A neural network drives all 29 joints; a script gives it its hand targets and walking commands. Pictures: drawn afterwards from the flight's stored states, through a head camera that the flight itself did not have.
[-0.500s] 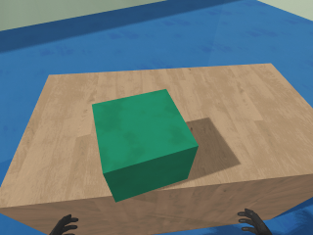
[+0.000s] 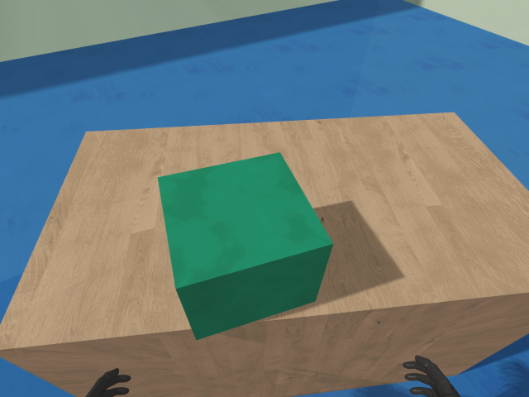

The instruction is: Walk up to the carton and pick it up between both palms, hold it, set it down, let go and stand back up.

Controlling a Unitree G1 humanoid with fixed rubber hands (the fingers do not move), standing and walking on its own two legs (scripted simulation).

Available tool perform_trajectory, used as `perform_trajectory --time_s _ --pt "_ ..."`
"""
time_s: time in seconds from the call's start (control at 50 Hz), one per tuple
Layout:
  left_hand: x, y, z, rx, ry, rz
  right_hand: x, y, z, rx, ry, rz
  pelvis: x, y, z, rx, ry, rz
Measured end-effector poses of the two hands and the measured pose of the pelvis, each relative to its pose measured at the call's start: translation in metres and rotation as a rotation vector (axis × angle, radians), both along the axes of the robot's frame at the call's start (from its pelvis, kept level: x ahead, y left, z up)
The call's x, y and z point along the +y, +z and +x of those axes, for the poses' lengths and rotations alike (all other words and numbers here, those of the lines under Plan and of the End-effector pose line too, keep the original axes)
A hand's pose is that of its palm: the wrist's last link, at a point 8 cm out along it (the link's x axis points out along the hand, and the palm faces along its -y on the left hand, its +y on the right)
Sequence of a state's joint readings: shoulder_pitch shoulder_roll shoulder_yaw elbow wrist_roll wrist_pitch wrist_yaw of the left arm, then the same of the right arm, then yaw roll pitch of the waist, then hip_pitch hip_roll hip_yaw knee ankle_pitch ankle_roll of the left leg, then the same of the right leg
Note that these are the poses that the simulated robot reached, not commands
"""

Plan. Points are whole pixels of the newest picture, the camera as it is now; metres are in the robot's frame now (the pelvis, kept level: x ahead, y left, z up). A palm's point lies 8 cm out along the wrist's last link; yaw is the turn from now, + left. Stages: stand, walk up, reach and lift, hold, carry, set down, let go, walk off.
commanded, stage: stand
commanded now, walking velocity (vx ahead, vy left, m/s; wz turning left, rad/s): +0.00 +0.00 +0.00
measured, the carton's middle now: (240, 242) +0.39 +0.04 +0.01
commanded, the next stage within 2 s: walk up in 0.02 s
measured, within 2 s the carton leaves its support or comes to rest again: neither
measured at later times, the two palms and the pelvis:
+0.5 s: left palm out of the picture +0.09 +0.32 -0.10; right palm out of the picture +0.09 -0.26 -0.08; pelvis -0.02 +0.03 +0.00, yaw +1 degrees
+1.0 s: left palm out of the picture -0.01 +0.37 -0.10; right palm out of the picture +0.04 -0.23 -0.09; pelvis -0.07 +0.07 -0.01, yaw +4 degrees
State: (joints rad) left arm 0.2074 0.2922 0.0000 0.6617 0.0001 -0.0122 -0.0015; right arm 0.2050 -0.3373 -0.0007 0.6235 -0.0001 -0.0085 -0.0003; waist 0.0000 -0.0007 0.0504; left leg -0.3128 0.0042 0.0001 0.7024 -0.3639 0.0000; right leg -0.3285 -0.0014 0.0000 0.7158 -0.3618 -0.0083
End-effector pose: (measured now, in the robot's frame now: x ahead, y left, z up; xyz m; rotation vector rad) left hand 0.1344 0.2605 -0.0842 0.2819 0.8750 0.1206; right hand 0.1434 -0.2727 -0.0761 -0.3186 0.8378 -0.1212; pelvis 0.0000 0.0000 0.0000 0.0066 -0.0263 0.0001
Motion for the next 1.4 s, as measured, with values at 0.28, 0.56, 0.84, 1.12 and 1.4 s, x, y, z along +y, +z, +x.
perform_trajectory --time_s 0.28,0.56,0.84,1.12,1.4 --pt "0.007 -0.002 -0.013 0.012 0.007 0.011 -0.001 -0.001 -0.013 0.023 -0.001 -0.007 0.003 0.000 -0.007 -0.010 0.000 -0.004" --pt "0.070 -0.016 -0.056 0.104 0.025 0.080 0.011 -0.004 -0.063 0.167 -0.010 -0.082 0.038 -0.004 -0.028 -0.027 0.018 -0.028" --pt "0.080 -0.004 -0.122 0.142 0.069 0.123 0.016 -0.012 -0.082 0.163 0.005 -0.049 0.039 -0.002 -0.056 -0.039 0.042 -0.004" --pt "0.109 -0.017 -0.145 0.132 0.069 0.070 0.045 -0.005 -0.120 0.146 -0.004 -0.079 0.070 -0.005 -0.080 -0.035 0.062 -0.019" --pt "0.087 0.000 -0.155 0.126 0.078 0.106 0.020 -0.009 -0.112 0.117 0.009 -0.047 0.044 -0.001 -0.078 -0.029 0.065 0.016"
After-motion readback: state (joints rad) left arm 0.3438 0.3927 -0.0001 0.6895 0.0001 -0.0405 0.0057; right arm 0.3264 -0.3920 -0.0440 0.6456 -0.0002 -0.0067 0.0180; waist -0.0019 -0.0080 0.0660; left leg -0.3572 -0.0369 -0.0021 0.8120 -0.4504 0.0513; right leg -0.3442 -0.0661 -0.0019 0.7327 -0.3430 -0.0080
